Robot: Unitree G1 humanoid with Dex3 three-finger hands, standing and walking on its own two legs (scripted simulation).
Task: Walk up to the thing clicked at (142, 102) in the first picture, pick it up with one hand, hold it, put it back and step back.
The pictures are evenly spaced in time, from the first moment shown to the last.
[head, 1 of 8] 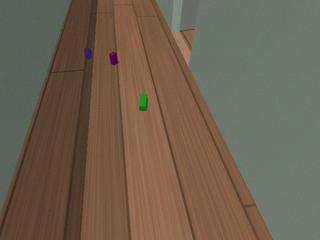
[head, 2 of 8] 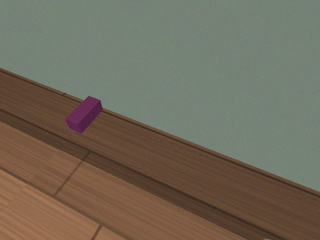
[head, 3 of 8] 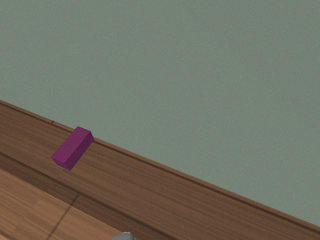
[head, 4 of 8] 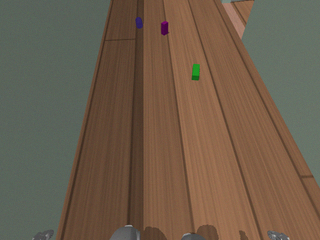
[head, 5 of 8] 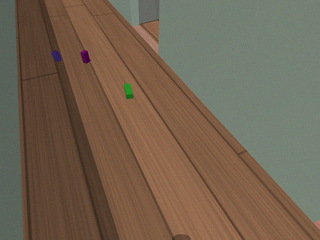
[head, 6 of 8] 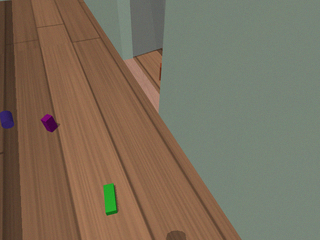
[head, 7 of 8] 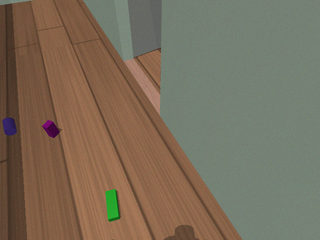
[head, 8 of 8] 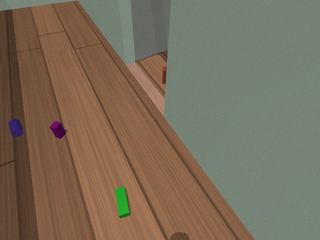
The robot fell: no
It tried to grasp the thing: no
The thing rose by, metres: 0.00
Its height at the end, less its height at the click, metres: +0.00
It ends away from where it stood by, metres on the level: 0.00
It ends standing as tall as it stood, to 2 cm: yes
